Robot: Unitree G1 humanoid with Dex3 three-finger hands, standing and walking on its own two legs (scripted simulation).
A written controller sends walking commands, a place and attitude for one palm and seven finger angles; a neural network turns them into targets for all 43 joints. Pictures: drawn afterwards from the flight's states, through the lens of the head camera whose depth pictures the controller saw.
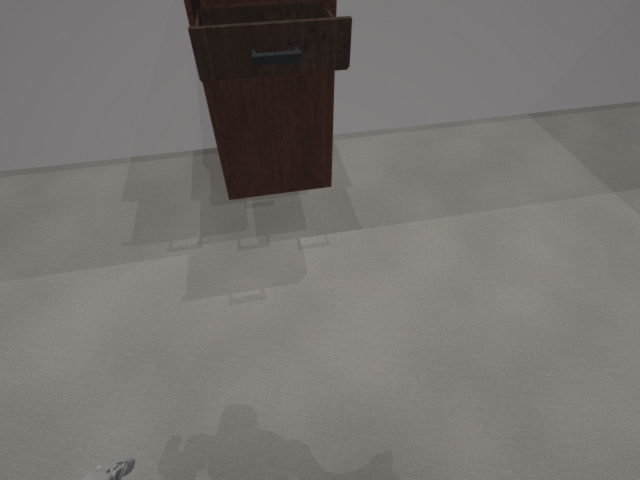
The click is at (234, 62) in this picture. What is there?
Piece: drawer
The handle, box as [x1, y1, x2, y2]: [252, 46, 301, 65]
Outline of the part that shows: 301,52 297,49 296,46 294,46 294,49 291,51 256,53 254,49 252,50 252,61 253,65 301,61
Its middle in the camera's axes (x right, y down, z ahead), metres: -0.13 -0.52 +1.10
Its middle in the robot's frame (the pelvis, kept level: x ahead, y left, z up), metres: +1.18 +0.18 +0.03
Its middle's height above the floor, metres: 0.80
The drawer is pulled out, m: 0.30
